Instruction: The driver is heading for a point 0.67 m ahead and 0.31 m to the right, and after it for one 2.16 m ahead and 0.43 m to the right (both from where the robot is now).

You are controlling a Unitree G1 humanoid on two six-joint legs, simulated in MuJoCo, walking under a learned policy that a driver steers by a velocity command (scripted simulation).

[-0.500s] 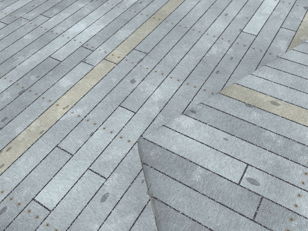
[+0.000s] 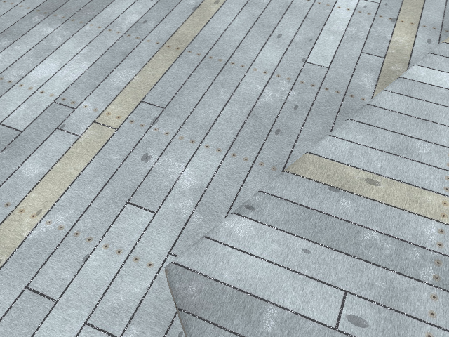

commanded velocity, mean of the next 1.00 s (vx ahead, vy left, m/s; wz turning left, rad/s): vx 0.50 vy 0.00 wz -0.56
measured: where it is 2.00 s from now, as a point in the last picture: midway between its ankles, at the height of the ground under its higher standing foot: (349, 201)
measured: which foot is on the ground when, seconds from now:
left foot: down 0.00-0.22, up 0.24-0.74, down 0.76-1.00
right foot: up 0.00-0.18, down 0.20-0.74, up 0.76-1.00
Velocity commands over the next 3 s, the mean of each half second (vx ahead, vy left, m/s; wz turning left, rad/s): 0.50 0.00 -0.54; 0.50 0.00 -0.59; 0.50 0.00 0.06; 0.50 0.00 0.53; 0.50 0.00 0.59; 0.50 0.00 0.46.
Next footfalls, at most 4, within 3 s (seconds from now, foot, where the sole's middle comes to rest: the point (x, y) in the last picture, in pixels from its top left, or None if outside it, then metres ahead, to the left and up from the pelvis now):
0.20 right None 0.28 -0.10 -0.78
0.76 left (243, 293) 0.61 -0.04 -0.78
1.26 right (348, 269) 0.70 -0.38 -0.78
1.78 left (321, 185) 1.03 -0.35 -0.78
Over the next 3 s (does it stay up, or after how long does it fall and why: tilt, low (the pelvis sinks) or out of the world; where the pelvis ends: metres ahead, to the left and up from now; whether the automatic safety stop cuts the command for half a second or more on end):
stays up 1.47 -0.40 -0.11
